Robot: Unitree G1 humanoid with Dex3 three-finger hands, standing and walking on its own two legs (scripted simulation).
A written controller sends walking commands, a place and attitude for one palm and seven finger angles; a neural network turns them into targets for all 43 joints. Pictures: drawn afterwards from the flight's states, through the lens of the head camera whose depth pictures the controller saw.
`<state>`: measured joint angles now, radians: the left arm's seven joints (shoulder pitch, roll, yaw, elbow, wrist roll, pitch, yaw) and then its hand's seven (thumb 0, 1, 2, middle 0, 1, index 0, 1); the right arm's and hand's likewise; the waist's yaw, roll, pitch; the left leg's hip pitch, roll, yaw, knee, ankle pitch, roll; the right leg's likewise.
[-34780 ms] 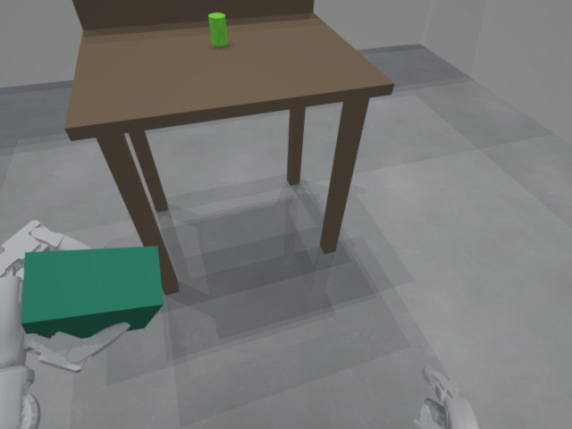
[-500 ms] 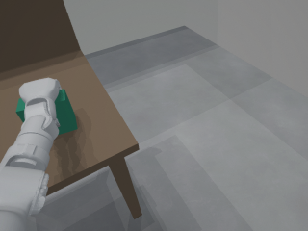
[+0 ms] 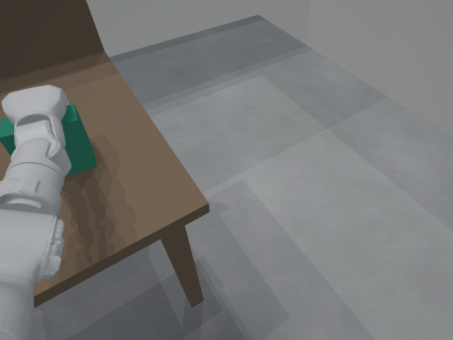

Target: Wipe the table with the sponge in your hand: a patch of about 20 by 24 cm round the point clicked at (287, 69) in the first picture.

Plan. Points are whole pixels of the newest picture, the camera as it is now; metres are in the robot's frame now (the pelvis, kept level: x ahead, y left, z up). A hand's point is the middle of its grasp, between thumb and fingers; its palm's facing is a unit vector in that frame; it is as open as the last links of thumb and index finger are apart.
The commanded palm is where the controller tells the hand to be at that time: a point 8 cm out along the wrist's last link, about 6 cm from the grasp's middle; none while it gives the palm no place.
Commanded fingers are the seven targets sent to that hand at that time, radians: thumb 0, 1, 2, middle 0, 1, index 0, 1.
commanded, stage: wipe back along the third lane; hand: left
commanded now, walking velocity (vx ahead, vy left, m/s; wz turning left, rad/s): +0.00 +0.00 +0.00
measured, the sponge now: (56, 151) +0.44 +0.32 +0.08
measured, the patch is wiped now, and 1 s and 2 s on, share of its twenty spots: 1.00 1.00 1.00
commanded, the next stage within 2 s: slide back across to the middle lane in 1.60 s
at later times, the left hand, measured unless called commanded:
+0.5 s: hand (52, 141) +0.43 +0.31 +0.12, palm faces +0.00 +0.00 -1.00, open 10.3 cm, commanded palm +0.39 +0.29 +0.15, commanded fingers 0.00 0.10 1.30 -1.20 -1.60 -1.20 -1.60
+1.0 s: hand (62, 161) +0.38 +0.27 +0.12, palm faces +0.03 +0.00 -1.00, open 10.3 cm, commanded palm +0.34 +0.26 +0.15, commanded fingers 0.00 0.10 1.30 -1.20 -1.60 -1.20 -1.60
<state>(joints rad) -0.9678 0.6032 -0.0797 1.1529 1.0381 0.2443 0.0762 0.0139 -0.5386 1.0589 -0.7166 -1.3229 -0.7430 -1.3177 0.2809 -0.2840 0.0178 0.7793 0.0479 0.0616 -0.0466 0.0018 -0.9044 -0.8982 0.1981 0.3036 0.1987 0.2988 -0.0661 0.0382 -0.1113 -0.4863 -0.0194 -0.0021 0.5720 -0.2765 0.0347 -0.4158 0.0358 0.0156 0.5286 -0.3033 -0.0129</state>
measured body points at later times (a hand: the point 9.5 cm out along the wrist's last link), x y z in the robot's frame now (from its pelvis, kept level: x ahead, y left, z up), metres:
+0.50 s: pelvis +0.02 +0.01 +0.00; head +0.03 +0.00 +0.45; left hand +0.43 +0.30 +0.17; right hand +0.14 -0.24 -0.13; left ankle +0.00 +0.10 -0.73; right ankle -0.03 -0.12 -0.73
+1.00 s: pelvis +0.02 +0.00 +0.00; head +0.02 -0.04 +0.45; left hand +0.38 +0.27 +0.18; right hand +0.22 -0.23 -0.11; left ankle +0.00 +0.10 -0.73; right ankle -0.03 -0.12 -0.73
